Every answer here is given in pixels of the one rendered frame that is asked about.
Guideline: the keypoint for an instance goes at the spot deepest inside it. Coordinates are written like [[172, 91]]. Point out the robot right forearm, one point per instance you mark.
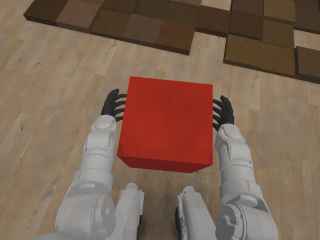
[[238, 183]]

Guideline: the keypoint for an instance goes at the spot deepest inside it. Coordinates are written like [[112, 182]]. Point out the robot left forearm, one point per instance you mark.
[[94, 173]]

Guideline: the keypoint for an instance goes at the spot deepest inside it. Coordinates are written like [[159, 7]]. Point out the robot left hand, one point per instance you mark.
[[110, 104]]

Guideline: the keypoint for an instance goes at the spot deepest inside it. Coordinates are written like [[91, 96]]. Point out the robot left upper arm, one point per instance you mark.
[[84, 217]]

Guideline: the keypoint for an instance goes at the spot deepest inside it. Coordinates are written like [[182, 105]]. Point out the carton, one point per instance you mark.
[[167, 125]]

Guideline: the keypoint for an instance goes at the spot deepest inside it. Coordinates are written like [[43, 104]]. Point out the robot right shin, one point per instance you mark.
[[182, 222]]

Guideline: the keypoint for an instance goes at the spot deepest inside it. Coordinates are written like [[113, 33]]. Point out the robot right upper arm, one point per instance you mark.
[[239, 222]]

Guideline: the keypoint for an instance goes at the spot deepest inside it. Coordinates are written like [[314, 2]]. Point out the robot right thigh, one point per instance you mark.
[[199, 223]]

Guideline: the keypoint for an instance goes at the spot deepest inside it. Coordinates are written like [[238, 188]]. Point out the robot right hand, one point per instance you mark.
[[226, 114]]

